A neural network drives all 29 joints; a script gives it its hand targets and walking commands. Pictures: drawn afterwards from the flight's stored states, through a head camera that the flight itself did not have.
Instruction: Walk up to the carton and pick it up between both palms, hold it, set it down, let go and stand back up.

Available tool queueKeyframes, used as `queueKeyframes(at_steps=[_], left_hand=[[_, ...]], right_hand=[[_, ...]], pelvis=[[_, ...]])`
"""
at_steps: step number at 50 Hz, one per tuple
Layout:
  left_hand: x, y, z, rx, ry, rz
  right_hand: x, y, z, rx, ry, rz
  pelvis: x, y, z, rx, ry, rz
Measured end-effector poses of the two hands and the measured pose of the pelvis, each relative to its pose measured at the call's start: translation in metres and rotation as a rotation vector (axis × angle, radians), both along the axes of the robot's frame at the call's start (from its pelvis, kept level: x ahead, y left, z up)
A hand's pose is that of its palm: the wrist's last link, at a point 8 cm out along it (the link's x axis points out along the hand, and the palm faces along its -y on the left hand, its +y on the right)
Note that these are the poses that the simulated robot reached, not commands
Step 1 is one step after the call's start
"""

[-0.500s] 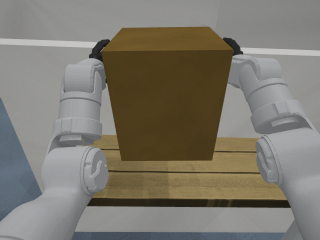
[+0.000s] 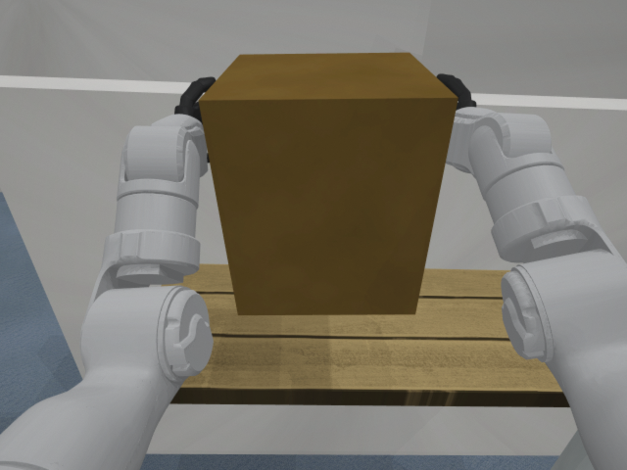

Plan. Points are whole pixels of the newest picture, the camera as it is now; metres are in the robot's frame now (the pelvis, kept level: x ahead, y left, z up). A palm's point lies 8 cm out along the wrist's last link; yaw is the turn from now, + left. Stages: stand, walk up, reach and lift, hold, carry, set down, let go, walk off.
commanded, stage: hold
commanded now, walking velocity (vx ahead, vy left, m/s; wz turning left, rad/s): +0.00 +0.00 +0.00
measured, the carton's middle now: (325, 181) +0.37 -0.01 +0.29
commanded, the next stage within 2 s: none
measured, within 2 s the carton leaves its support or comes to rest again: neither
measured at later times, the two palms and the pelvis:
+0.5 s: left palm (190, 137) +0.37 +0.14 +0.34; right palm (457, 132) +0.36 -0.16 +0.35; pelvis +0.00 +0.00 +0.00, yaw +0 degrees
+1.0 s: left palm (190, 137) +0.37 +0.14 +0.34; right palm (457, 132) +0.36 -0.16 +0.35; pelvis +0.00 +0.00 +0.00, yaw +0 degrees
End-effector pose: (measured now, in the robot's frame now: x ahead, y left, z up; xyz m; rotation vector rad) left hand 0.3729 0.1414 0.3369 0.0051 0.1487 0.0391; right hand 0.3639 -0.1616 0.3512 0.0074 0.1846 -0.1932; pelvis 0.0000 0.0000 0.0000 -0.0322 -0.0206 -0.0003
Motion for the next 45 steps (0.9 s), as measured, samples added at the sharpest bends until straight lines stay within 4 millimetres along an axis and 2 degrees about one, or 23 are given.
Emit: queueKeyframes(at_steps=[45], left_hand=[[0.0000, 0.0004, 0.0002, 0.001, -0.001, 0.001]], right_hand=[[0.0001, 0.0004, 0.0000, 0.000, 0.001, 0.001]], pelvis=[[0.0001, 0.0001, 0.0000, 0.000, 0.001, 0.003]])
